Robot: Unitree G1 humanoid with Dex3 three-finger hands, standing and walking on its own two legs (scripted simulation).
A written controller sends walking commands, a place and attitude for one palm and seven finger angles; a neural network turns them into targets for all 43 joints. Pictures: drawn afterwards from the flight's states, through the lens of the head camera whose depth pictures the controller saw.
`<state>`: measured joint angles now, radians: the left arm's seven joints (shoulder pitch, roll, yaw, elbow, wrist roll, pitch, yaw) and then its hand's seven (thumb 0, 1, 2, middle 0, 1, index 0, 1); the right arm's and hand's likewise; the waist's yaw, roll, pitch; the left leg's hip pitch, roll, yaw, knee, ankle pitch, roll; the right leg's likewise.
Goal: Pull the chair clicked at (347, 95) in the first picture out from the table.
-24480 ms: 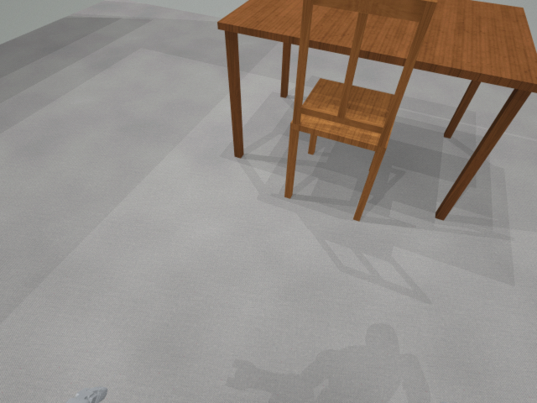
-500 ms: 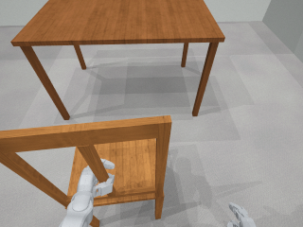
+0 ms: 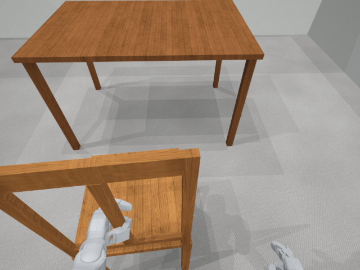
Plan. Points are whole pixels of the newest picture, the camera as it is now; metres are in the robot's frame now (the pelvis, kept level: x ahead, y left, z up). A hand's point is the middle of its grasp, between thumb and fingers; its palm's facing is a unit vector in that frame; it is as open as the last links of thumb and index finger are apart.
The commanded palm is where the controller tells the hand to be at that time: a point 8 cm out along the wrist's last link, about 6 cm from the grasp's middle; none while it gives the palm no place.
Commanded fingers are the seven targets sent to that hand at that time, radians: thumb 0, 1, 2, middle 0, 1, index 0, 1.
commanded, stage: open the thumb and straighten the fingers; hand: left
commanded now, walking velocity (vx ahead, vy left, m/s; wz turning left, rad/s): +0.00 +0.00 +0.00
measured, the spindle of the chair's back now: (116, 217) +0.25 +0.17 -0.05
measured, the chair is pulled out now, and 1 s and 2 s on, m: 0.62 0.62 0.62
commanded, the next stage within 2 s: draw the fingers out of the gap in 0.70 s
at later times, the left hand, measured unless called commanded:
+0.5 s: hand (120, 225) +0.24 +0.16 -0.08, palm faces +0.09 -0.98 -0.17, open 14.9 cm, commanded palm +0.22 +0.22 -0.06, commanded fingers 0.00 -0.55 0.20 -0.05 -0.14 -0.05 -0.14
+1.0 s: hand (115, 239) +0.21 +0.17 -0.08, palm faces +0.11 -0.98 -0.19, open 17.5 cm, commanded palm +0.17 +0.22 -0.06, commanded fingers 0.00 -0.55 0.20 0.00 0.00 0.00 0.00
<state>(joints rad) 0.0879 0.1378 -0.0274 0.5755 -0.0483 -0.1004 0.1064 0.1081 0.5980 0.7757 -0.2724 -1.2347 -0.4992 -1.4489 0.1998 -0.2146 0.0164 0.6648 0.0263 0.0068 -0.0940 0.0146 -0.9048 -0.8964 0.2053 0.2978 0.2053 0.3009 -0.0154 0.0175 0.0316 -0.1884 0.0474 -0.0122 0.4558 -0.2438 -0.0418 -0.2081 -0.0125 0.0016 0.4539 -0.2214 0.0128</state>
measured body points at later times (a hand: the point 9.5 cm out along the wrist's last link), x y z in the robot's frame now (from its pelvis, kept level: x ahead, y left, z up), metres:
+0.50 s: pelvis +0.02 +0.01 -0.04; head +0.06 -0.01 +0.41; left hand +0.23 +0.22 -0.06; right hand +0.18 -0.24 -0.13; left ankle +0.00 +0.15 -0.74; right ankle +0.01 -0.13 -0.74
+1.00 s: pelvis +0.02 +0.00 -0.05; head +0.06 -0.01 +0.40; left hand +0.20 +0.22 -0.07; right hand +0.20 -0.24 -0.13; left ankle +0.00 +0.15 -0.74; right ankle +0.01 -0.13 -0.74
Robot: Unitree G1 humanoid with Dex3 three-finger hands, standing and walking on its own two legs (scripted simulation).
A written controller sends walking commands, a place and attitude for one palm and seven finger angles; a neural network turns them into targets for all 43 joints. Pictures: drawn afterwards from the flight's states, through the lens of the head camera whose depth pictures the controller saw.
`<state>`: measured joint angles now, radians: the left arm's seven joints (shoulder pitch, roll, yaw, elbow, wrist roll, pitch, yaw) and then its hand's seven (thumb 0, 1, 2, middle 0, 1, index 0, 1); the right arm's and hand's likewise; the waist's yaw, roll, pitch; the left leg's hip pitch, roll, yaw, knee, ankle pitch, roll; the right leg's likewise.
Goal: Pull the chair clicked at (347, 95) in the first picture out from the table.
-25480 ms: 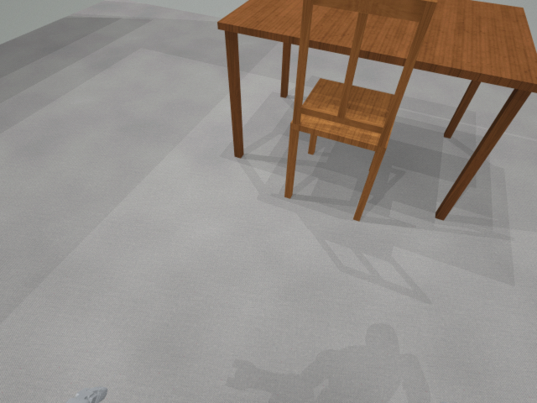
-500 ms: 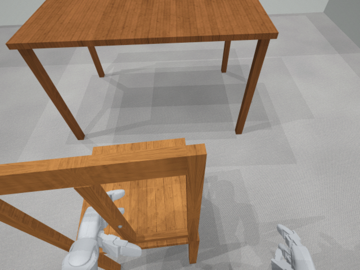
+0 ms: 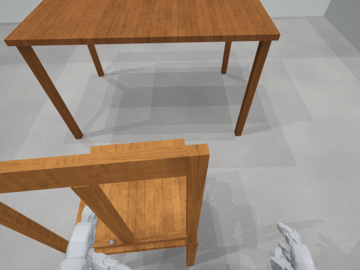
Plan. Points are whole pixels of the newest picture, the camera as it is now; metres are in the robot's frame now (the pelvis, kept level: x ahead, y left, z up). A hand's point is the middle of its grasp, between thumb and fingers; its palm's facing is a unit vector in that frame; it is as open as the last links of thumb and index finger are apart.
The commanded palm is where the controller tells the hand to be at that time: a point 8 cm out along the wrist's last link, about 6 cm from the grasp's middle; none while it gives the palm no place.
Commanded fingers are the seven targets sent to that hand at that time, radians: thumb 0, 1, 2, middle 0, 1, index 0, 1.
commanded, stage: draw the fingers out of the gap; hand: left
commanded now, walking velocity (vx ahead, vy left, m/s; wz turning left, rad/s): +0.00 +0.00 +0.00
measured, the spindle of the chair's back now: (112, 219) +0.24 +0.16 +0.00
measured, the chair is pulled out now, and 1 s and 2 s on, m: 0.62 0.62 0.61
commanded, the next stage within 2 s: draw the hand back to the body in 0.56 s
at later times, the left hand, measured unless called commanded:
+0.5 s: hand out of the picture +0.12 +0.16 -0.03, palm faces +0.08 -0.98 -0.17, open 17.5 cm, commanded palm +0.07 +0.21 -0.01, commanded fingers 0.00 -0.55 0.20 0.00 0.00 0.00 0.00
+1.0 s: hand out of the picture +0.12 +0.17 +0.04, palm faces +0.05 -1.00 -0.09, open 17.5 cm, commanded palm +0.07 +0.24 +0.06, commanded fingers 0.00 -0.55 0.20 0.00 0.00 0.00 0.00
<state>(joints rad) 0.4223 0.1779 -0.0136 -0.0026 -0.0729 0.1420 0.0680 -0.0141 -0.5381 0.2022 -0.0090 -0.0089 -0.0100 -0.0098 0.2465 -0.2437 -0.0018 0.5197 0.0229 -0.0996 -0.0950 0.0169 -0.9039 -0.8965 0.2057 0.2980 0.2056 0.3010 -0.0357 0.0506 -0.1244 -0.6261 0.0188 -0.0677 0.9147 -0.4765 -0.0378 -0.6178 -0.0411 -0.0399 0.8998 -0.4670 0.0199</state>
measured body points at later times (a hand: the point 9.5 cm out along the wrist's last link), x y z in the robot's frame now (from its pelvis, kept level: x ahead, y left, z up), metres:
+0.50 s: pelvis -0.01 +0.00 -0.01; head +0.01 -0.01 +0.43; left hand +0.11 +0.21 -0.02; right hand +0.18 -0.23 -0.08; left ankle -0.01 +0.14 -0.69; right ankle -0.01 -0.13 -0.69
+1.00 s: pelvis -0.03 +0.01 -0.04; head +0.01 +0.00 +0.41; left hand +0.11 +0.23 +0.05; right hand +0.17 -0.23 -0.11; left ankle -0.01 +0.14 -0.69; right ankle -0.01 -0.13 -0.69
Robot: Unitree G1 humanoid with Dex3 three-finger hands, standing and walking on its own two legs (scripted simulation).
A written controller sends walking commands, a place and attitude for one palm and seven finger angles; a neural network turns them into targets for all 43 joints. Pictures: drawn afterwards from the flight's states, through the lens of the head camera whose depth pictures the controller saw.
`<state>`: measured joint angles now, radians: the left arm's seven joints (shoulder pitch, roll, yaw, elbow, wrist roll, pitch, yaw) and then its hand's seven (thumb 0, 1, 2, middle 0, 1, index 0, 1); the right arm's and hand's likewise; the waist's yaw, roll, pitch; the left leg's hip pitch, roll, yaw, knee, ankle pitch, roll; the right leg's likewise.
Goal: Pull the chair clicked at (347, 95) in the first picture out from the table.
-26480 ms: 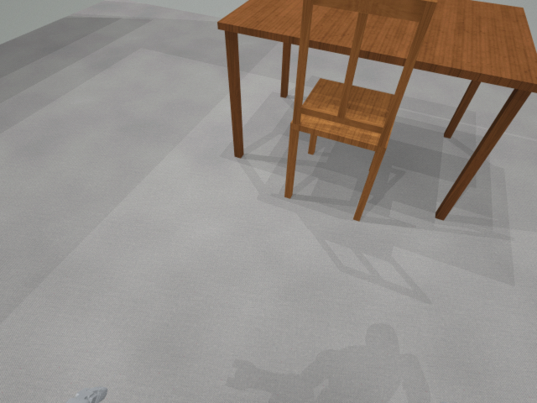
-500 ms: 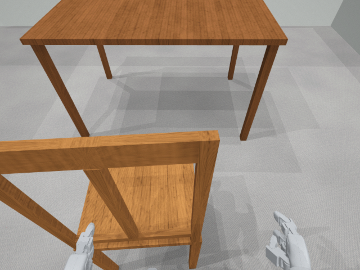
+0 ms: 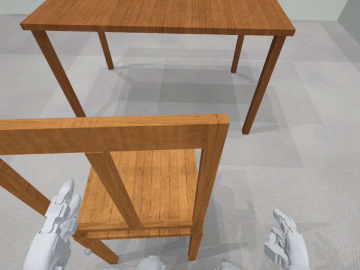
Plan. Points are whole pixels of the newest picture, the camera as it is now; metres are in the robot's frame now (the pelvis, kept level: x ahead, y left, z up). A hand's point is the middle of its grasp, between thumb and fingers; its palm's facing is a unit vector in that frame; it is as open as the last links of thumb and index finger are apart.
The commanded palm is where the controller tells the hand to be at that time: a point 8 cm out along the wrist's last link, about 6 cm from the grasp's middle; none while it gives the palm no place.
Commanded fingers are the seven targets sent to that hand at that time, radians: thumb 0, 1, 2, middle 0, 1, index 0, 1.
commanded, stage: draw the hand back to the body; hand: left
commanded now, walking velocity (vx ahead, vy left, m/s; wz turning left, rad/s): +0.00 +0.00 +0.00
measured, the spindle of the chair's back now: (120, 197) +0.26 +0.15 +0.03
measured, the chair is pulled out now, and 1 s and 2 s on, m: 0.62 0.61 0.64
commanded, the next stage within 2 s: step back with the hand held close in 1.26 s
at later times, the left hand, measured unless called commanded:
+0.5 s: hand (45, 219) +0.18 +0.22 +0.14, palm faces +0.27 -0.88 -0.40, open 14.7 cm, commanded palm +0.14 +0.27 +0.19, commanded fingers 0.00 0.25 0.58 -0.11 -0.17 -0.11 -0.17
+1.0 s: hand (29, 195) +0.20 +0.25 +0.16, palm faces +0.37 -0.81 -0.46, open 7.8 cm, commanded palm +0.18 +0.29 +0.26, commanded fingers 0.00 0.90 0.90 -0.20 -0.30 -0.20 -0.30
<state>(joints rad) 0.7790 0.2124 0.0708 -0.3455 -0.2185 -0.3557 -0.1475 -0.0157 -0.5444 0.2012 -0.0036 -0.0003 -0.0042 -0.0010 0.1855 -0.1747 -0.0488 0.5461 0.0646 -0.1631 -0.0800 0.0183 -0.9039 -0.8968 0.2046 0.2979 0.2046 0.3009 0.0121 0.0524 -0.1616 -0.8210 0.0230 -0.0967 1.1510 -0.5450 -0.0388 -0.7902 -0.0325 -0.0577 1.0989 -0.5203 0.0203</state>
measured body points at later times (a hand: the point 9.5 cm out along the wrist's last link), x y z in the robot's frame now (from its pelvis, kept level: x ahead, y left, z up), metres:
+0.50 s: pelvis +0.03 +0.00 +0.06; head +0.02 -0.02 +0.51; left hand +0.16 +0.26 +0.17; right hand +0.23 -0.22 -0.01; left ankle +0.01 +0.14 -0.66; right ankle +0.01 -0.14 -0.66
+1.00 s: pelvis +0.05 -0.02 +0.08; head +0.04 -0.05 +0.53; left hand +0.18 +0.29 +0.19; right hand +0.25 -0.23 +0.00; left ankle +0.01 +0.14 -0.66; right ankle +0.01 -0.14 -0.66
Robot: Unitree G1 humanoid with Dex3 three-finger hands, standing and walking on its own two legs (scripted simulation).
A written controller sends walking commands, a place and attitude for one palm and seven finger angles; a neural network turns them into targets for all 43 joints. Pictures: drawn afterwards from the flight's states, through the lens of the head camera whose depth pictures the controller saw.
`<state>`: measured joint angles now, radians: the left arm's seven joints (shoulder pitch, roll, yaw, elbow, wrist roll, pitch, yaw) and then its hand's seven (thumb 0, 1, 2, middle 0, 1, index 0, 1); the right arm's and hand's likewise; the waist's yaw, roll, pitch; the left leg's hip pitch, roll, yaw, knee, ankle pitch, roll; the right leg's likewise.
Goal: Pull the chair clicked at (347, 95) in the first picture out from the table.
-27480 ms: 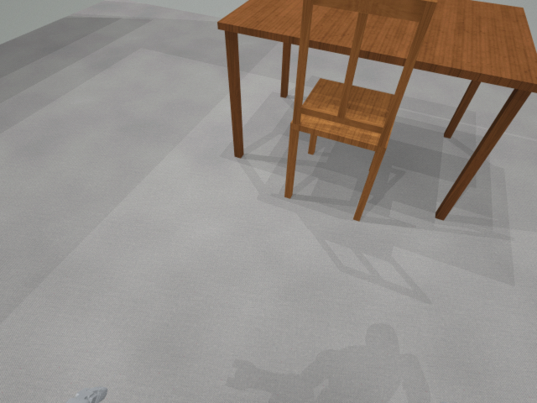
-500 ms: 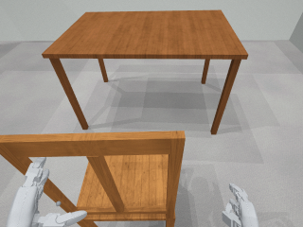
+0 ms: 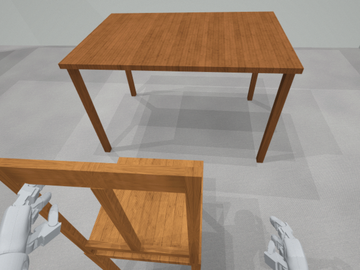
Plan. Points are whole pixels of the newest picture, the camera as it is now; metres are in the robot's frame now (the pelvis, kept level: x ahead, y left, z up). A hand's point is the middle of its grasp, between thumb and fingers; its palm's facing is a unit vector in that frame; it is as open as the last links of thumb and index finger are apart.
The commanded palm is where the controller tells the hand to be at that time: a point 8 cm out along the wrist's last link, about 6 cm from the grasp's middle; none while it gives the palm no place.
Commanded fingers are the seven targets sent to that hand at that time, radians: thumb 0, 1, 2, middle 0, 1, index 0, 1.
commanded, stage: draw the hand back to the body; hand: left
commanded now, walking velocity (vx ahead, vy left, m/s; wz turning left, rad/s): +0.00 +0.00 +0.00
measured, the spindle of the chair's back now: (122, 223) +0.22 +0.19 -0.05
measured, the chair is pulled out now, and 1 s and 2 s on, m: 0.61 0.64 0.65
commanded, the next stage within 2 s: step back with the hand held close in 0.26 s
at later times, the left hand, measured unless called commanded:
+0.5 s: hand (52, 227) +0.15 +0.26 +0.09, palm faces +0.32 -0.83 -0.45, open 7.1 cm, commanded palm +0.12 +0.30 +0.18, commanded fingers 0.00 0.90 0.90 -0.20 -0.30 -0.20 -0.30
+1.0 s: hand (30, 268) +0.09 +0.26 +0.09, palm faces +0.13 -0.81 -0.57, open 6.7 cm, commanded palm +0.05 +0.31 +0.18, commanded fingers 0.00 0.90 0.90 -0.20 -0.30 -0.20 -0.30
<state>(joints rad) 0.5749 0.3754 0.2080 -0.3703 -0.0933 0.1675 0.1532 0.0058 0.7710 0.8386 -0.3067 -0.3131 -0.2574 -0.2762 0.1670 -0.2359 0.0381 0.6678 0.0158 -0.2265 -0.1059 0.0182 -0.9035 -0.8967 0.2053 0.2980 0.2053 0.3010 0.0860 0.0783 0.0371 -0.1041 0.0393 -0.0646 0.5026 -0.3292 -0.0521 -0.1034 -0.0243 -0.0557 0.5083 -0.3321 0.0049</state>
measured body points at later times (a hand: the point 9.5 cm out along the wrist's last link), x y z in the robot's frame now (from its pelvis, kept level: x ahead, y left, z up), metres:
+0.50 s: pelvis -0.02 +0.00 +0.00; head -0.01 -0.02 +0.45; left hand +0.13 +0.31 +0.11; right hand +0.18 -0.22 -0.08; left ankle -0.03 +0.16 -0.73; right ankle -0.03 -0.12 -0.73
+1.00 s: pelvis -0.10 +0.01 -0.01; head -0.05 +0.02 +0.44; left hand +0.07 +0.30 +0.13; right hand +0.08 -0.22 -0.09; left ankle -0.03 +0.16 -0.73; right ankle -0.03 -0.12 -0.73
